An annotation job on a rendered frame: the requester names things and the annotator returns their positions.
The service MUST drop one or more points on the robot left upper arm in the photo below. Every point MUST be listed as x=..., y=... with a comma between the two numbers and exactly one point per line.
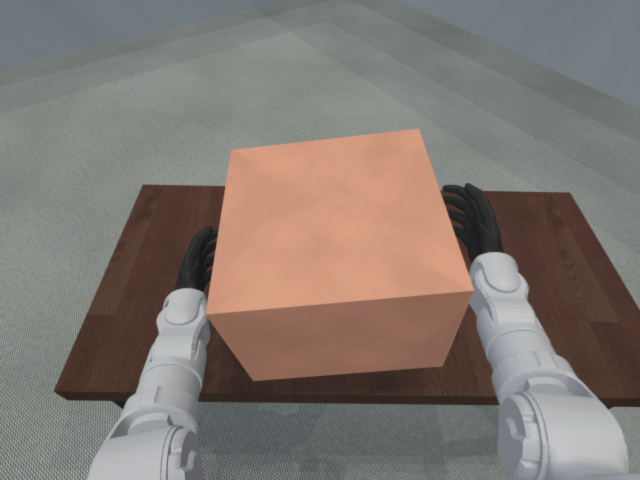
x=169, y=453

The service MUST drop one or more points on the right robot hand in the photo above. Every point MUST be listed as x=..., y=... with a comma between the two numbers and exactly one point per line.
x=481, y=233

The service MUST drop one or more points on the left robot hand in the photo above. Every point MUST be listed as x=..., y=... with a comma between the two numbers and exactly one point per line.
x=192, y=273

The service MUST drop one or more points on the carton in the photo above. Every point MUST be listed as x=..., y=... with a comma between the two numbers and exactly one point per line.
x=336, y=256

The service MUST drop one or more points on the table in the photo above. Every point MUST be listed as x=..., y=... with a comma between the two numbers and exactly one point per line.
x=577, y=295

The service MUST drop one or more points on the left robot forearm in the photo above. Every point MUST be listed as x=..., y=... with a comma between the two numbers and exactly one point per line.
x=172, y=377

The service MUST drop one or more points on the robot right upper arm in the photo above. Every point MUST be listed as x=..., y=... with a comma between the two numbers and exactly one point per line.
x=546, y=436

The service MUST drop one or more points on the right robot forearm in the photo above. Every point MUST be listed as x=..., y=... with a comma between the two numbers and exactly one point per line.
x=519, y=351

